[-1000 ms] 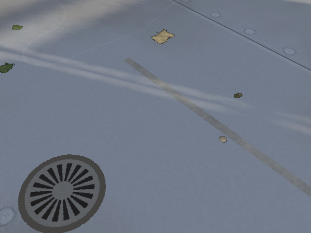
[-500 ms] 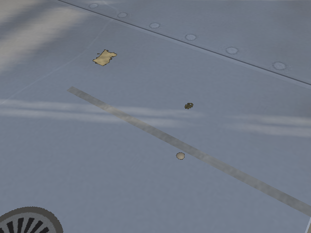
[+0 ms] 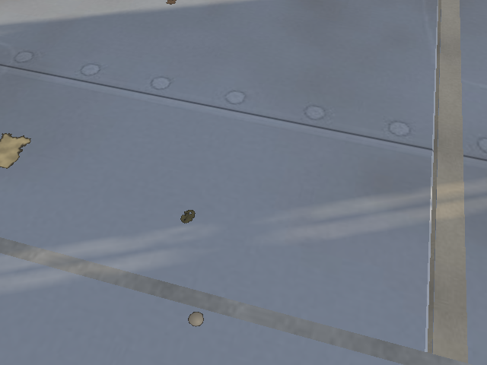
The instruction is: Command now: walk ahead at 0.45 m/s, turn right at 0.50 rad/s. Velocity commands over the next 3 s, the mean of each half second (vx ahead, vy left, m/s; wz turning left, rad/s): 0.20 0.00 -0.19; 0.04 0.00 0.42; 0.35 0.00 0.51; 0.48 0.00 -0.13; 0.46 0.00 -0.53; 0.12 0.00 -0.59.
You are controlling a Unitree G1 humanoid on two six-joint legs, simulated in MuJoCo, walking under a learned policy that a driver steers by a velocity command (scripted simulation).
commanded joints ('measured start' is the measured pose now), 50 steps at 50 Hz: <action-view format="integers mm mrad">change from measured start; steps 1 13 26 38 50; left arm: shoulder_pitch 33 -126 -209 -302 -329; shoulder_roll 11 71 103 84 72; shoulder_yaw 5 11 15 38 36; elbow -77 -166 -115 -126 -108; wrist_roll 2 42 58 31 15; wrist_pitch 6 -16 10 53 25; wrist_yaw -1 -36 9 48 25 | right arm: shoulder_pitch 12 53 98 118 106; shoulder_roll -87 -184 -94 -233 -196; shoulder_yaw -21 -28 0 -52 -60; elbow -21 49 61 -43 -105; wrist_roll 0 45 15 -44 31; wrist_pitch -19 38 143 113 119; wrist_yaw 9 -9 -45 -17 -55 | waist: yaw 12 26 -25 -40 -55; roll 94 114 -99 228 207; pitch -6 -105 -148 -25 -64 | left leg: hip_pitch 80 204 -44 105 202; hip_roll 282 235 96 378 216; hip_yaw -238 -37 -67 -549 -487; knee -260 33 464 -134 -160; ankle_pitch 118 456 -260 218 -267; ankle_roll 186 85 -82 289 192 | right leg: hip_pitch -134 161 166 -202 -115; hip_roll -100 20 -225 46 41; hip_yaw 38 -83 77 -13 4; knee -32 -754 -954 -123 -489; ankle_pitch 51 381 257 -242 64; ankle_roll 5 -32 -204 65 116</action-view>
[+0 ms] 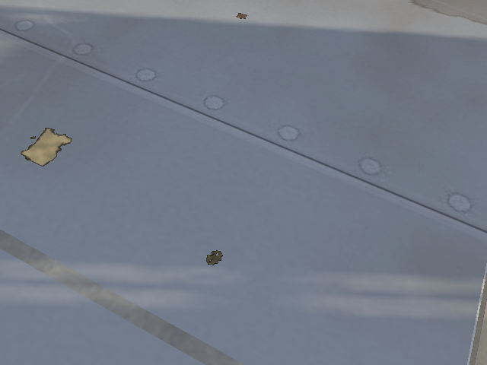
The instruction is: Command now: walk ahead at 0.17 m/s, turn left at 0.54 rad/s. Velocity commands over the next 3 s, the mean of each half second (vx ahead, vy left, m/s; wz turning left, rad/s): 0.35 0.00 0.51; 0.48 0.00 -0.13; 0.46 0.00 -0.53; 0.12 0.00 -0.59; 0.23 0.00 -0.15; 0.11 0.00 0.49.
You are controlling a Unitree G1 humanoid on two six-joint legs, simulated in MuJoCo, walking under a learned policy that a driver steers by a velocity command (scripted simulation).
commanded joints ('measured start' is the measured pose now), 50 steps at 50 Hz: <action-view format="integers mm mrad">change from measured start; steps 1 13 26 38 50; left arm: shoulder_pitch -123 151 273 235 -14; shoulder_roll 65 111 161 107 19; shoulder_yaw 6 23 7 -15 -37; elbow -95 -34 44 8 -82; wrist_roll -10 0 -21 -23 -8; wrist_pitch -42 -115 -99 -88 -56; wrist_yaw -24 -43 -53 -55 -88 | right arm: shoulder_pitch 24 -48 -267 5 50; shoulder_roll -186 -159 -20 -79 -129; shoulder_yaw -49 -37 14 -19 -47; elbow -62 -160 -266 -144 -29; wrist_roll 0 9 3 -28 -26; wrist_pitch -10 -44 -74 -98 -119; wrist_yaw -6 31 90 70 34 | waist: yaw -39 59 108 8 -32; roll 198 -135 -75 126 42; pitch -34 59 94 -71 97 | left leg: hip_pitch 141 -652 -409 163 190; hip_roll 228 80 110 311 296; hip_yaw -325 -62 131 -112 254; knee -182 674 260 -191 -308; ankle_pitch -231 -240 149 90 291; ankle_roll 164 -37 -50 135 94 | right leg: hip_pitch -80 576 461 -121 -208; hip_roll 3 -362 -265 -172 -129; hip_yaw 0 405 -64 32 -35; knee -169 -685 -722 362 -109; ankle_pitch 2 -299 324 13 404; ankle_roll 2 -258 -236 -98 -86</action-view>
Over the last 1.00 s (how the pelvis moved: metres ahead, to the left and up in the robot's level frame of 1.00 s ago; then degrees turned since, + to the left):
0.19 -0.01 0.01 12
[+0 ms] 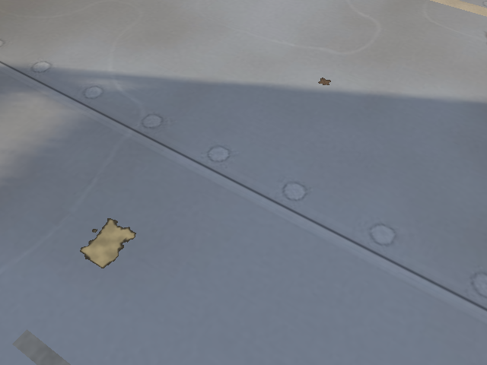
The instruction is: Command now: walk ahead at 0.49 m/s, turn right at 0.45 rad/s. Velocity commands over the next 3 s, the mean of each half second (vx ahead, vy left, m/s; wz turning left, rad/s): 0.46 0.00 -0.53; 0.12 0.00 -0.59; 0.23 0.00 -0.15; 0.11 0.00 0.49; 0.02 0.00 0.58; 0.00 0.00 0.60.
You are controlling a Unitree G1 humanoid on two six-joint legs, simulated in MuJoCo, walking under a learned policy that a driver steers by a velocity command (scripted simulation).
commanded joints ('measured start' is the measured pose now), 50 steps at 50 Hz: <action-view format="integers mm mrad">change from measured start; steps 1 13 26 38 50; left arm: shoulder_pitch -111 220 144 127 48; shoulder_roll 19 182 170 175 109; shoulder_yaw -8 62 57 54 34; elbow -97 -127 -126 -187 -246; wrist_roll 3 5 -4 -6 8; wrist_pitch -13 -22 23 101 105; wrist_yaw -22 -18 48 61 26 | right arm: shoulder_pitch -24 -148 -334 -263 -271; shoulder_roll -156 -161 -93 -113 -202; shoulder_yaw -38 -6 10 6 -34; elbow -49 -164 -203 -215 -157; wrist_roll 10 65 10 -9 11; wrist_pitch -6 -46 6 69 98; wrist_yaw -13 3 0 -23 -26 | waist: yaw -13 169 105 67 42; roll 64 -25 -53 142 203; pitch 99 -243 -81 -115 -124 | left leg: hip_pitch -40 -835 -475 -189 -220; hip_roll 307 73 10 319 362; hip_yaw -48 -318 -229 -488 -244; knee -99 1194 381 116 61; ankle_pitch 350 -219 312 274 198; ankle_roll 117 -25 -123 170 187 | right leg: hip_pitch -11 1014 464 109 343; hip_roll -6 -193 57 91 48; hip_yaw -45 582 160 40 -97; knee -116 -544 -460 459 -42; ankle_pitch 49 -318 211 -541 -404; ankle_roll -18 -367 -174 99 36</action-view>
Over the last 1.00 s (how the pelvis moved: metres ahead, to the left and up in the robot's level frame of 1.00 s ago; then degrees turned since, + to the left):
0.39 0.12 -0.01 8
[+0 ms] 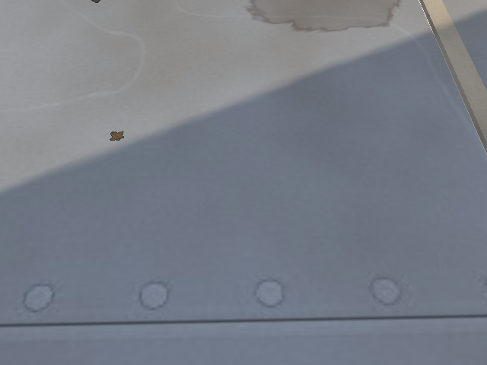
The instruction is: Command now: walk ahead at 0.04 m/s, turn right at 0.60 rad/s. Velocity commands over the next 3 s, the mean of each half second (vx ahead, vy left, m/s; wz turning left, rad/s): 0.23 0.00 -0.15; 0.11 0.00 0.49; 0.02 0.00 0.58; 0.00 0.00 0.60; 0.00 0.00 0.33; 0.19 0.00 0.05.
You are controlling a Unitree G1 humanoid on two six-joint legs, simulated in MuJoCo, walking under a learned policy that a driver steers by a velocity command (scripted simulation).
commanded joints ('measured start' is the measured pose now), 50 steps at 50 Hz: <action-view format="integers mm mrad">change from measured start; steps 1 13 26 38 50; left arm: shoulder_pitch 36 112 133 62 -14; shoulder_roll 91 110 146 128 80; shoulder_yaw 31 19 43 25 11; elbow -72 -15 84 20 2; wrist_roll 1 28 17 25 18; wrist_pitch -8 -115 -129 -104 -103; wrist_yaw -14 7 7 28 24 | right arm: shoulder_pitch -46 -25 -85 45 24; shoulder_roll -181 -126 -61 -161 -192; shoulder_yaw -50 -51 -11 -40 -57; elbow -60 2 -43 -108 -127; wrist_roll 15 27 21 18 23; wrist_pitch -6 -41 -52 -22 24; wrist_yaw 2 37 74 31 -6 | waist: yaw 20 45 94 29 8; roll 164 -139 -88 83 150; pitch -179 -77 18 -176 -184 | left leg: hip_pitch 127 -450 -321 99 40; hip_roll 271 30 12 147 74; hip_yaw -174 -165 -131 -492 -572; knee -126 584 232 -115 -56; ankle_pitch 54 -32 37 156 18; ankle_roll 191 -54 -44 234 194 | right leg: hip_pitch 118 414 425 -139 -14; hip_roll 8 -169 -206 -8 75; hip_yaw -41 285 -32 81 105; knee -126 -708 -648 340 -114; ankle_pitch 32 -62 462 -48 78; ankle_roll -38 -235 -221 -2 40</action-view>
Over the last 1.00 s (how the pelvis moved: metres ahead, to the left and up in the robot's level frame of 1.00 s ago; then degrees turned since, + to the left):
0.42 -0.06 -0.01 -36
